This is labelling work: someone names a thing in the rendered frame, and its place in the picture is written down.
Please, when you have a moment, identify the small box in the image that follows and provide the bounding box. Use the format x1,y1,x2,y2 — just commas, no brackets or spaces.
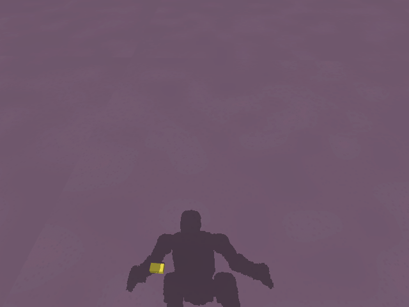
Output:
150,263,165,274

